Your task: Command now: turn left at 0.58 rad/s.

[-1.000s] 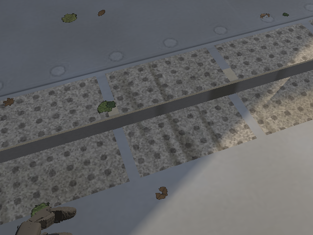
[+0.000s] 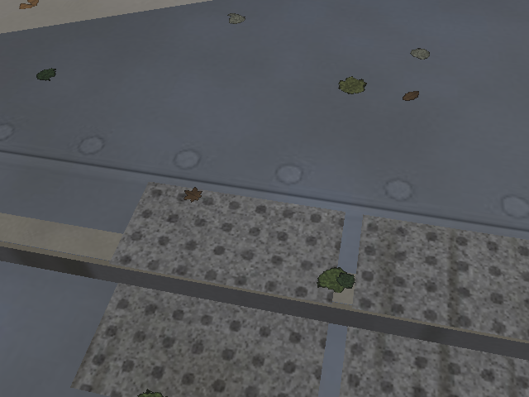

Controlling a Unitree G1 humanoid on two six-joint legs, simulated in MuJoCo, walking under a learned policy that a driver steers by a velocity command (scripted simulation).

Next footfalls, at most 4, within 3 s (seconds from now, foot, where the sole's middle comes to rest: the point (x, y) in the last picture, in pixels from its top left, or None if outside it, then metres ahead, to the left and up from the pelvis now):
0.42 left None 0.01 0.12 -0.77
0.90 right None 0.34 -0.06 -0.77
1.42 left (243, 345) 0.61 0.10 -0.77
1.80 right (343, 250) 0.83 -0.18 -0.67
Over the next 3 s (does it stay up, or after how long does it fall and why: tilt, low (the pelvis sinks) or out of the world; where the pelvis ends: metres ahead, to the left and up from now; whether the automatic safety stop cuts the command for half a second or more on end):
stays up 0.87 -0.07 0.11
